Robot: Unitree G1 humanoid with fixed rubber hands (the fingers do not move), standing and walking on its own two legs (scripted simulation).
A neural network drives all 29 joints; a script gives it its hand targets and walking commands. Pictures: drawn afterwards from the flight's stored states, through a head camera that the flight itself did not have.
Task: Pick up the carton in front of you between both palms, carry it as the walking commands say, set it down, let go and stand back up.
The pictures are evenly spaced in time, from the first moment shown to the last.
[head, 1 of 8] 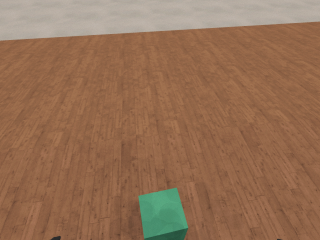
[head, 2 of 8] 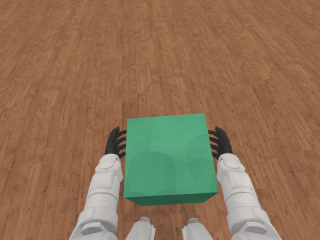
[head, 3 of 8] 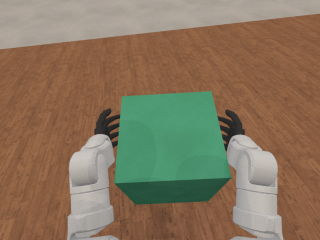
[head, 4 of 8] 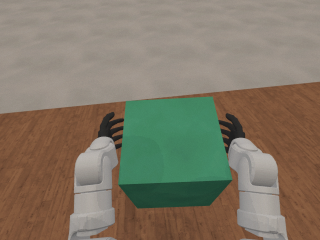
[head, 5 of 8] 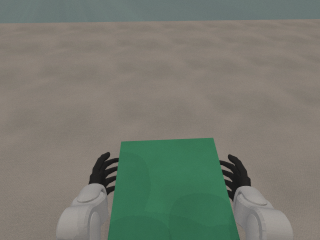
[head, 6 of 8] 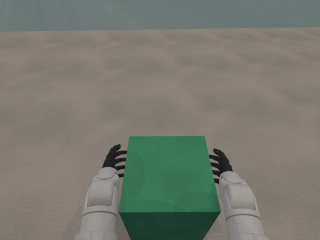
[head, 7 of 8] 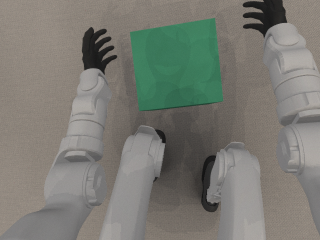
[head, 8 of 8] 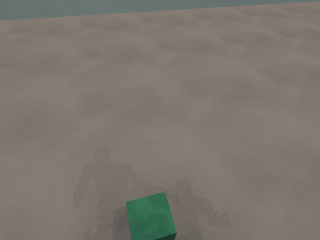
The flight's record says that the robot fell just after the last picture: no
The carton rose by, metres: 0.69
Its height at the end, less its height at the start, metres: -0.35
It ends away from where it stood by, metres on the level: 5.85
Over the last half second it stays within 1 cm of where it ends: yes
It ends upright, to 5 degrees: yes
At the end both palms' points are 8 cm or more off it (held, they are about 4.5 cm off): yes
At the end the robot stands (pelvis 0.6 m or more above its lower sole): yes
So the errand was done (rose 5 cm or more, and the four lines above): yes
